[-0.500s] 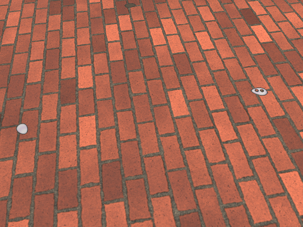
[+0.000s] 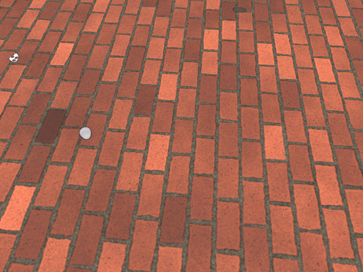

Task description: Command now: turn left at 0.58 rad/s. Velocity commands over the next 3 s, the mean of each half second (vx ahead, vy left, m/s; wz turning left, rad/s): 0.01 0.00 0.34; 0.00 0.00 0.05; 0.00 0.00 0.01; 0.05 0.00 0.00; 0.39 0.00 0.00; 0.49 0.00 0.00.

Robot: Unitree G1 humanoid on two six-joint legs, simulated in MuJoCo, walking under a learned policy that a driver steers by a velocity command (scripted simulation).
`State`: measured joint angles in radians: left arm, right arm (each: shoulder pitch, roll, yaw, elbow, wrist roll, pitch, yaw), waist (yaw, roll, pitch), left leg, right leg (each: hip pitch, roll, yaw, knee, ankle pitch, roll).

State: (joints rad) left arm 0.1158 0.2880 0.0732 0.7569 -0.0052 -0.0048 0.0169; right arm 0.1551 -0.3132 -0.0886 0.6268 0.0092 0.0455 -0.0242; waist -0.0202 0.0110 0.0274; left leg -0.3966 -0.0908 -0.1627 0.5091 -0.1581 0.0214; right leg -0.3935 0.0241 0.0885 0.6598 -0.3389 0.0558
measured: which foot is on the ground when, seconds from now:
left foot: down 0.00-0.04, up 0.06-0.38, down 0.40-1.00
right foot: up 0.00-0.02, down 0.04-1.00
